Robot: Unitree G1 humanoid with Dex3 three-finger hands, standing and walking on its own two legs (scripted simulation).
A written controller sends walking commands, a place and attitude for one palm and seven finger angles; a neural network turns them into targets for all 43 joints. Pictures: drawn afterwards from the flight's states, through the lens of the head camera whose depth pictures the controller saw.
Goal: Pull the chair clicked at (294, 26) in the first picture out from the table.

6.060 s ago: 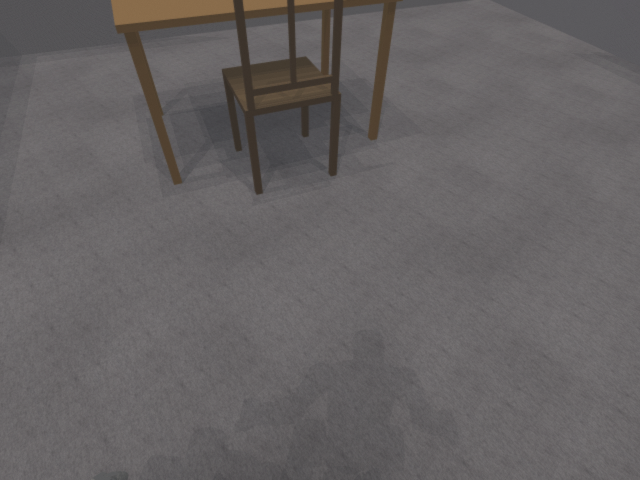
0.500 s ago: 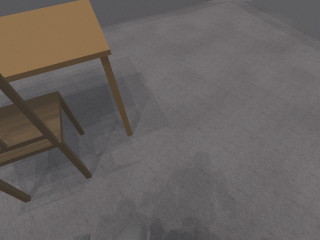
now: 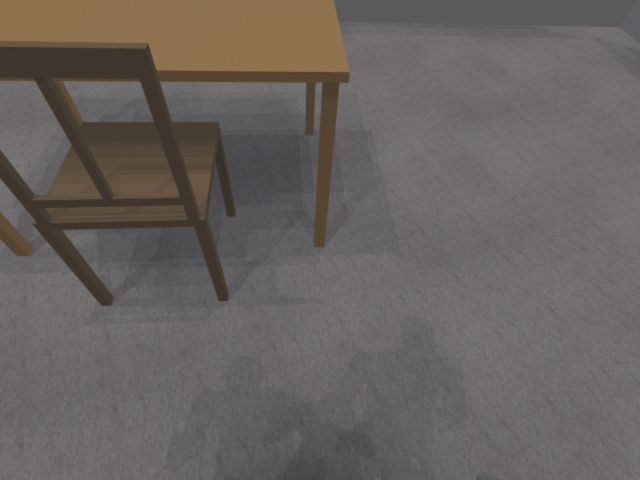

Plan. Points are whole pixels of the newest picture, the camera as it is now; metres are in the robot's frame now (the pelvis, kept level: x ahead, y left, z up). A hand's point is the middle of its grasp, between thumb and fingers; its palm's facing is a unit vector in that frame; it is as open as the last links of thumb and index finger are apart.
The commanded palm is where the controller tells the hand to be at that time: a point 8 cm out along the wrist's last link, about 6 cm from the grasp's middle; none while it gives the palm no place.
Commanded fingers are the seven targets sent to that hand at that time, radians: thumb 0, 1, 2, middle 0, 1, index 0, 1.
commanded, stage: turn to face it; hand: left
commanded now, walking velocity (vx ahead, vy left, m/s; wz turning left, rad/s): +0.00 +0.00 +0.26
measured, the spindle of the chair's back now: (79, 144) +0.70 +0.58 -0.08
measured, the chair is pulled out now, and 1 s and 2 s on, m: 0.00 0.00 0.00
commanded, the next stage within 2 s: take the last steps up to it in 0.14 s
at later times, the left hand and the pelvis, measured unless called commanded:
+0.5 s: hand out of the picture -0.01 +0.16 -0.15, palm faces +0.22 -0.94 -0.24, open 7.3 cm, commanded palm none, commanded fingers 0.00 0.90 0.90 -0.20 -0.30 -0.20 -0.30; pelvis +0.00 -0.03 +0.01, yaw +9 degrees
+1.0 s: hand out of the picture +0.11 +0.26 -0.17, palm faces +0.21 -0.96 -0.18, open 7.4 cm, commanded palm none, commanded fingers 0.00 0.90 0.90 -0.20 -0.30 -0.20 -0.30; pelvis +0.09 +0.07 +0.00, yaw +10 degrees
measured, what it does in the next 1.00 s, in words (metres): walks ahead: right foot, then left foot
